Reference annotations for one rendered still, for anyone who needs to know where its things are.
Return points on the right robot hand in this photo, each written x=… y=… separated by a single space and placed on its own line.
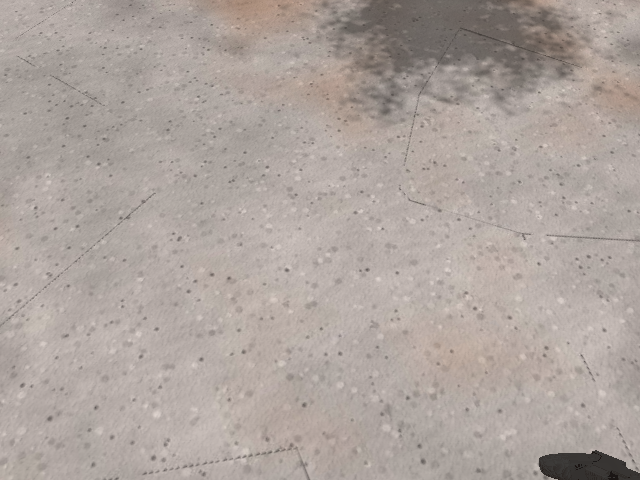
x=582 y=466

